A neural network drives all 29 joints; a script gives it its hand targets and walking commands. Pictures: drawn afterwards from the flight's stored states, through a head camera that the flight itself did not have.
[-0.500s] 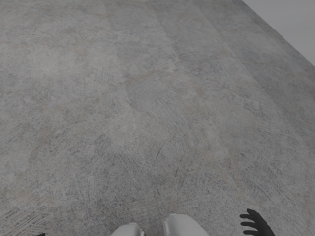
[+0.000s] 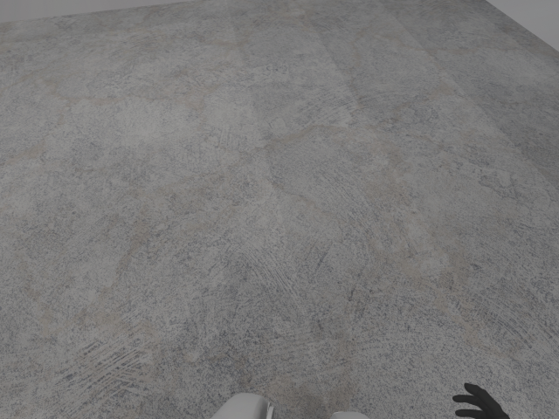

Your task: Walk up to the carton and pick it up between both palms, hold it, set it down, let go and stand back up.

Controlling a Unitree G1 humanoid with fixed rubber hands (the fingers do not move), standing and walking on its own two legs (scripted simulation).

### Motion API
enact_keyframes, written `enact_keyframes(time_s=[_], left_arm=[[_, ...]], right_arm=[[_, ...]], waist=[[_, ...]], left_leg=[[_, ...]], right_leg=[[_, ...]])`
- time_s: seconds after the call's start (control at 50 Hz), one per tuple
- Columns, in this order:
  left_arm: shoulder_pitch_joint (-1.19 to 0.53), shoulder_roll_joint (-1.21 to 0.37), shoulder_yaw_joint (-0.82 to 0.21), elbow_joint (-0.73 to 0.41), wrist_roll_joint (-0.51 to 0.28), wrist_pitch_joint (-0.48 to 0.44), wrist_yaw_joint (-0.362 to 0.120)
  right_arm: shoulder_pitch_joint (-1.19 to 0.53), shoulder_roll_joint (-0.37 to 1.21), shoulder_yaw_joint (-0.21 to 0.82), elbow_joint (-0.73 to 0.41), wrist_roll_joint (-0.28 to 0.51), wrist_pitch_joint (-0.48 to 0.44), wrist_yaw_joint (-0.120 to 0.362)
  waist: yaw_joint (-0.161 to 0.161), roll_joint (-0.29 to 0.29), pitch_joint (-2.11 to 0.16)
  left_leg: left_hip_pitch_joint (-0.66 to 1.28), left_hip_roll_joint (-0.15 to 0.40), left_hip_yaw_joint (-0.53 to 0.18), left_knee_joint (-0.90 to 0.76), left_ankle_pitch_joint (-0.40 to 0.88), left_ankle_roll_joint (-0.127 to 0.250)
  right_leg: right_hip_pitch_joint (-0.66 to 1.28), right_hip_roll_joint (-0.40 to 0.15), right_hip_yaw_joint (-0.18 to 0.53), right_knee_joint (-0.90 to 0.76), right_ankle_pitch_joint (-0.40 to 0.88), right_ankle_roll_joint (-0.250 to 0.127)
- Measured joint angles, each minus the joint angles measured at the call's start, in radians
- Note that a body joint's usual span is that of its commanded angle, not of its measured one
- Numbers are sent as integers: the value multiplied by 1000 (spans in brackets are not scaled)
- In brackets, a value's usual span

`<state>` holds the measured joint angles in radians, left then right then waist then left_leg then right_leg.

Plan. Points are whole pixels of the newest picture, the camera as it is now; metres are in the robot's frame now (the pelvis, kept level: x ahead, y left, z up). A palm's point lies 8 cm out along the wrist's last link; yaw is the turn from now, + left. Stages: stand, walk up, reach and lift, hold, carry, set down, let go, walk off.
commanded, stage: walk up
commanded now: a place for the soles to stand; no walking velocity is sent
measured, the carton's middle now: out of the picture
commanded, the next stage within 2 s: none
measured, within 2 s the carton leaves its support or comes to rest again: neither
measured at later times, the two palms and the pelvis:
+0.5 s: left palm out of the picture -0.07 +0.43 -0.13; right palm out of the picture +0.03 -0.16 -0.11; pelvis -0.10 +0.11 -0.01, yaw +5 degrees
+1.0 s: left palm out of the picture -0.19 +0.46 -0.08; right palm out of the picture -0.04 -0.16 -0.12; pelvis -0.19 +0.13 +0.00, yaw +10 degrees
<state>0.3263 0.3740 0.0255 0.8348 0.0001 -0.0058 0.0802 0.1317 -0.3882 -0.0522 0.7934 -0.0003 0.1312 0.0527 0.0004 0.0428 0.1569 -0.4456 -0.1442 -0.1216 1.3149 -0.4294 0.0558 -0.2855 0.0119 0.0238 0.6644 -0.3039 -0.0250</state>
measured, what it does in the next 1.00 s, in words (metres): walks backwards: left foot, then right foot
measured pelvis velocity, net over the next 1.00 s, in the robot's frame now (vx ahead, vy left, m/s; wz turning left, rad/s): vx -0.19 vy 0.13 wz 0.17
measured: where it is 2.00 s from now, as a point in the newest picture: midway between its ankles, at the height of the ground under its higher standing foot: outside the picture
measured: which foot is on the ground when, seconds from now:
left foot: up 0.00-0.22, down 0.24-0.70, up 0.72-1.00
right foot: down 0.00-0.24, up 0.26-0.68, down 0.70-1.00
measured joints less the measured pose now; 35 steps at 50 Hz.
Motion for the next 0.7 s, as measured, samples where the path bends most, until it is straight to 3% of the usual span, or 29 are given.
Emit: enact_keyframes(time_s=[0.14,0.22,0.26,0.3,0.36,0.42,0.48,0.62,0.7], left_arm=[[-1,0,27,1,0,-9,9],[-22,2,43,0,0,-4,9],[-50,5,46,2,0,11,9],[-65,5,42,2,0,33,15],[-65,5,28,1,0,37,13],[-65,6,22,1,0,37,4],[-64,6,23,0,0,37,1],[-64,6,30,0,0,37,-1],[-61,5,26,0,0,32,-9]], right_arm=[[3,-27,1,25,0,2,12],[9,-28,1,24,0,-1,27],[20,-25,-1,33,0,-10,29],[21,6,-1,55,0,-10,29],[23,46,-1,60,0,-10,29],[23,66,-1,30,0,-10,25],[19,71,-1,-15,0,-10,19],[-19,72,-1,-85,0,-10,15],[-41,71,-1,-99,0,-8,15]], waist=[[-1,29,13],[-2,25,9],[-1,8,18],[-2,-12,33],[-1,-21,32],[0,-25,30],[0,-24,32],[0,-10,46],[0,1,49]], left_leg=[[5,50,-3,-71,-86,-1],[68,133,-5,-368,-25,-1],[89,129,2,-442,-21,-29],[89,114,4,-425,-10,-41],[88,114,5,-453,30,-40],[74,101,6,-484,67,-28],[54,86,6,-505,101,-18],[0,78,6,-508,154,-14],[-26,74,6,-508,183,-18]], right_leg=[[-52,-46,-2,3,37,32],[-88,-72,-9,35,44,68],[-131,-87,4,137,-44,64],[-166,-44,29,291,-158,42],[-203,46,31,492,-165,25],[-200,98,32,576,-166,24],[-178,110,33,554,-166,24],[-89,105,33,328,-169,24],[-3,98,33,114,-131,-9]])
